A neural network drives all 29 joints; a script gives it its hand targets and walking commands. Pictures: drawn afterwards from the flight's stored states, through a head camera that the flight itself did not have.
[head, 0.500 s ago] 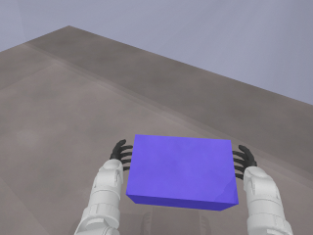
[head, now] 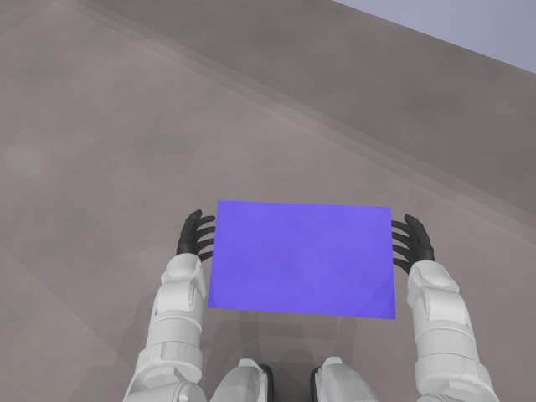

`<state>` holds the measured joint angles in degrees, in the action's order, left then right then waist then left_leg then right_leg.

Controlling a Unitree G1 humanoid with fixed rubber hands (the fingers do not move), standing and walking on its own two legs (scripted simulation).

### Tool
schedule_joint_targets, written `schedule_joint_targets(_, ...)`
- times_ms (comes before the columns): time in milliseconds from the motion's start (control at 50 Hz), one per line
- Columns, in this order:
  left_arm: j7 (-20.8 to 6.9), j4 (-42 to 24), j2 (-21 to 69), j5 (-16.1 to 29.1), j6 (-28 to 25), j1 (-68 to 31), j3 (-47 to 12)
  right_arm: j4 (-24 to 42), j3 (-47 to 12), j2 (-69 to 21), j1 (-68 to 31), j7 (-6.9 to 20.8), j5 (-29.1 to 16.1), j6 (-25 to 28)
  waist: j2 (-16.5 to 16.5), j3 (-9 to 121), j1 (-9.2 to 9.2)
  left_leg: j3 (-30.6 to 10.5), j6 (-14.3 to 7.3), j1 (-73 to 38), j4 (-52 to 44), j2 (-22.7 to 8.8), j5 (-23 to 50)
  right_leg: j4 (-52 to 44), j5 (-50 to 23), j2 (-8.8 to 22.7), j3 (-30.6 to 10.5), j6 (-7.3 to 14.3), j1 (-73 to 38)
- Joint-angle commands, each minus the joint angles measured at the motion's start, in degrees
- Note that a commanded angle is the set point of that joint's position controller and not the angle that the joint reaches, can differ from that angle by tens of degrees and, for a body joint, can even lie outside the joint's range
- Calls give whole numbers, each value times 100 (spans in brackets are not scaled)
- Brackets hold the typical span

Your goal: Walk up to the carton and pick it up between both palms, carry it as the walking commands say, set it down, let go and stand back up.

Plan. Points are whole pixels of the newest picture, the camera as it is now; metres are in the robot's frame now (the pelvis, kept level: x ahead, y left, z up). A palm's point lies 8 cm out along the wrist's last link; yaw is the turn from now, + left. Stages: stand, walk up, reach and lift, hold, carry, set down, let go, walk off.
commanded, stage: set down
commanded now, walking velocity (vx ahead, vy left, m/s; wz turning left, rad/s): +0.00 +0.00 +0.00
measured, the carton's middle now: (299, 261) +0.34 -0.04 -0.13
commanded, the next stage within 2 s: none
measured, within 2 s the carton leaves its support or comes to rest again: neither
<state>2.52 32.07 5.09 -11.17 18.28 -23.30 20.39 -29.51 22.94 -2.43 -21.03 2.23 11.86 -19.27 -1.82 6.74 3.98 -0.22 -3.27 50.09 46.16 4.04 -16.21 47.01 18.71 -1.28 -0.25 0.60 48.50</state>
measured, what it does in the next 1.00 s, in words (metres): lowers itself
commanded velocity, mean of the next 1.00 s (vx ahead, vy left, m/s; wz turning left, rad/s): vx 0.00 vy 0.00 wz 0.00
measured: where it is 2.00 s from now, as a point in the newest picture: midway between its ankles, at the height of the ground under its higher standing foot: outside the picture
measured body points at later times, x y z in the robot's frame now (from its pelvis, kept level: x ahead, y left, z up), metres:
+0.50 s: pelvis -0.03 -0.01 -0.08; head +0.13 -0.01 +0.34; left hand +0.38 +0.14 -0.15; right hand +0.34 -0.23 -0.15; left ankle +0.05 +0.08 -0.69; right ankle +0.03 -0.11 -0.69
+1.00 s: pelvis -0.04 -0.01 -0.16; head +0.17 -0.01 +0.24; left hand +0.40 +0.14 -0.24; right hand +0.37 -0.23 -0.24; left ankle +0.05 +0.08 -0.69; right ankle +0.03 -0.11 -0.69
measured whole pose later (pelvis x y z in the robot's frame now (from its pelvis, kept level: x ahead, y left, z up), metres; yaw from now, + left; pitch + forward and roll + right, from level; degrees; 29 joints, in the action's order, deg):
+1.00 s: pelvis -0.04 -0.01 -0.16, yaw -1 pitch +43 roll +0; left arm 9.3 41.1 -1.0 -4.2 17.3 -43.2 17.2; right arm -38.8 21.7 4.6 -39.7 -3.5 4.6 -17.8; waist -1.5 16.9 2.0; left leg 1.8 -2.9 101.7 84.0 3.3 -25.1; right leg 85.5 28.1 -2.1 0.4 0.8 100.2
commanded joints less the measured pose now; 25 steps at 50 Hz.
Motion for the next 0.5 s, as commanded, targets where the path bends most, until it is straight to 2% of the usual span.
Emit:
schedule_joint_targets(0, -1729, -305, 4930, 845, -283, -3128, -3269, 463, -3360, -4887, -3543, 1571, -962, 349, 204, 3921, 133, -684, 145, -2026, 150, 211, 1916, -22, -2074, -321, -496, 99, -1125)
schedule_joint_targets(40, -1758, -313, 4899, 846, -285, -3236, -3294, 459, -3409, -4959, -3642, 1553, -1018, 345, 201, 4106, 74, -640, 137, -1761, 317, 232, 1784, 133, -1982, -333, -502, 76, -1012)
schedule_joint_targets(60, -1769, -304, 4879, 851, -271, -3355, -3312, 423, -3406, -4957, -3709, 1550, -1047, 335, 96, 4157, 65, -610, 145, -1618, 397, 233, 1659, 210, -1870, -329, -511, 71, -902)
schedule_joint_targets(80, -1783, -300, 4919, 878, -265, -3376, -3344, 439, -3448, -5007, -3779, 1544, -1063, 324, 181, 4248, 74, -598, 143, -1545, 469, 241, 1590, 262, -1788, -353, -509, 64, -864)
schedule_joint_targets(160, -1859, -118, 4894, 875, -209, -3662, -3299, 347, -3417, -5080, -4053, 1515, -1123, 262, 104, 4415, 62, -481, 131, -952, 795, 291, 1209, 521, -1511, -362, -531, 25, -575)
schedule_joint_targets(280, -1864, 132, 4898, 888, -174, -3936, -3160, 190, -3385, -5073, -4480, 1537, -1222, 231, 96, 4696, -88, -436, 132, -406, 1199, 315, 968, 944, -1200, -419, -512, 24, -32)
schedule_joint_targets(380, -1793, 232, 4930, 985, -190, -4304, -3108, -91, -3171, -4928, -4675, 1563, -1176, 248, 60, 4812, 20, -486, 154, -116, 1439, 294, 773, 1323, -925, -477, -404, 52, 613)
schedule_joint_targets(480, -1681, 230, 4929, 1137, -241, -4575, -3142, -41, -3172, -4798, -5015, 1576, -1280, 318, 33, 5192, -4, -484, 162, 100, 1757, 321, 807, 1660, -921, -483, -367, 58, 965)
